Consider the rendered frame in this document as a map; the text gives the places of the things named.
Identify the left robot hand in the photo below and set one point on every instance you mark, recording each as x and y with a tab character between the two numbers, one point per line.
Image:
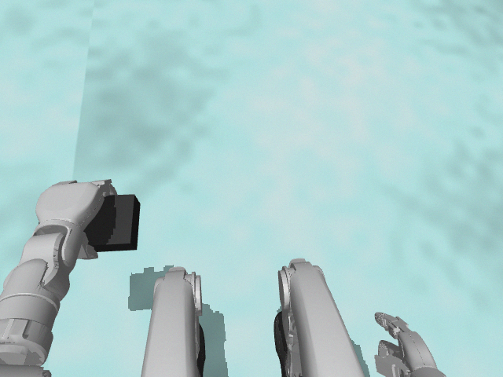
77	203

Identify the left robot arm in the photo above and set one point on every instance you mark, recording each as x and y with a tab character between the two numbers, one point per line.
31	297

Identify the right robot hand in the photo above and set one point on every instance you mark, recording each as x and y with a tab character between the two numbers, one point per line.
410	354

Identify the small box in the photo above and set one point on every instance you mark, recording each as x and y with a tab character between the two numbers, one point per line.
115	227

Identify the right robot foot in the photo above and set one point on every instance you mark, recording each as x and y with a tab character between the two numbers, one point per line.
280	344

